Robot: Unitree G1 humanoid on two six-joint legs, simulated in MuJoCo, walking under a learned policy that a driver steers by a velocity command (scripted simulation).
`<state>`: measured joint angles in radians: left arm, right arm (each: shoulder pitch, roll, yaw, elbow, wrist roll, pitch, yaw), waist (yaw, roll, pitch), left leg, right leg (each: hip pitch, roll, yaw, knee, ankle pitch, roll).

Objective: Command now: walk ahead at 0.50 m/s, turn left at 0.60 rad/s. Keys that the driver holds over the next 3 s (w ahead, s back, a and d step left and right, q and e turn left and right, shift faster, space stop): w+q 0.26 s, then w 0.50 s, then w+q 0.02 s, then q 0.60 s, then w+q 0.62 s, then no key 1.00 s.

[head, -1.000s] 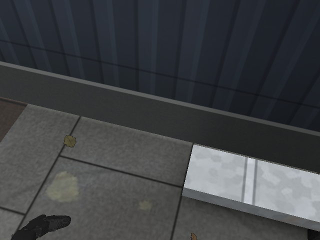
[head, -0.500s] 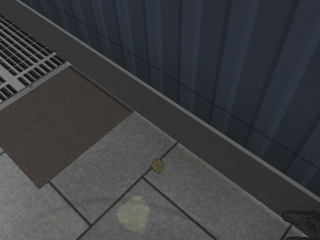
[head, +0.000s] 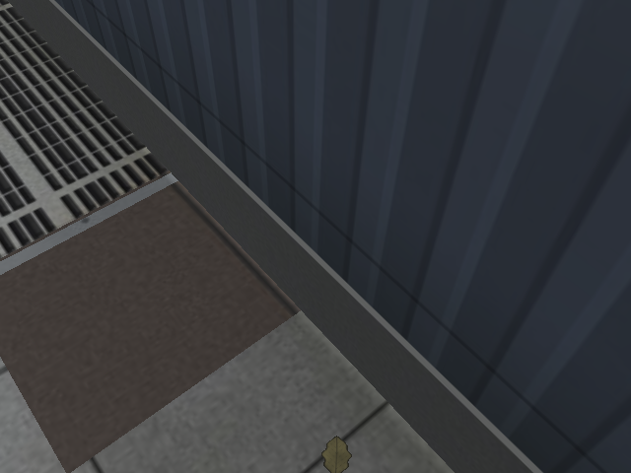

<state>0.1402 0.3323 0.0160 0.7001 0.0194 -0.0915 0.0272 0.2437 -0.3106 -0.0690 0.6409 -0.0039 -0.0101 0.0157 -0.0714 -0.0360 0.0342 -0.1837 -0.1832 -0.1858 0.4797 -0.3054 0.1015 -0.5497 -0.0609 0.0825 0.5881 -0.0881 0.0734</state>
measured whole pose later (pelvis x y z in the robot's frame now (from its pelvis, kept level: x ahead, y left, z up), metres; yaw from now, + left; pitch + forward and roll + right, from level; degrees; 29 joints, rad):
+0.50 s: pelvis +0.21 +0.12 -0.02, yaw +16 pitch +1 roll -1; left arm 0.44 0.38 0.08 0.83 0.00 -0.08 0.03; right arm 0.12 -0.31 -0.06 0.55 -0.01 0.00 0.05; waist 0.04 0.01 0.02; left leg -0.45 0.00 -0.05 0.64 -0.18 0.03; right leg -0.06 -0.23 -0.12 0.57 -0.42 0.12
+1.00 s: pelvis +0.42 +0.24 -0.01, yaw +22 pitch +1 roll +1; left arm 0.06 0.30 0.00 0.74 0.06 -0.09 0.00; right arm 0.32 -0.31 -0.07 0.90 0.00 -0.02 -0.03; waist -0.08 0.02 0.06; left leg -0.17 -0.19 -0.16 0.84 -0.52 0.05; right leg -0.42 -0.03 -0.04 0.50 -0.09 -0.02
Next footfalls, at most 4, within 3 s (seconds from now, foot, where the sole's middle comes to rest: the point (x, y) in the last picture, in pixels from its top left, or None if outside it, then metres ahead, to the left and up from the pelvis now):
0.04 right None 0.18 -0.15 -0.77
0.48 left None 0.30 0.26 -0.77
0.94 right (219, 409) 0.60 0.18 -0.77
1.34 left None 0.48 0.48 -0.77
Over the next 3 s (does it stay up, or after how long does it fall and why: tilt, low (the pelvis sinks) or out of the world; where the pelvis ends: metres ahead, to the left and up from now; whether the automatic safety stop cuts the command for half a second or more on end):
stays up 0.76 0.75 0.01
